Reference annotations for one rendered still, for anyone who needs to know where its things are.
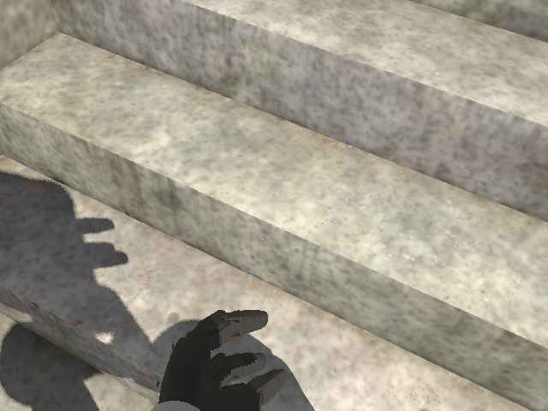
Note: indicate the left robot hand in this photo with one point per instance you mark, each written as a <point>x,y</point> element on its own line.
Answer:
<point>192,376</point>

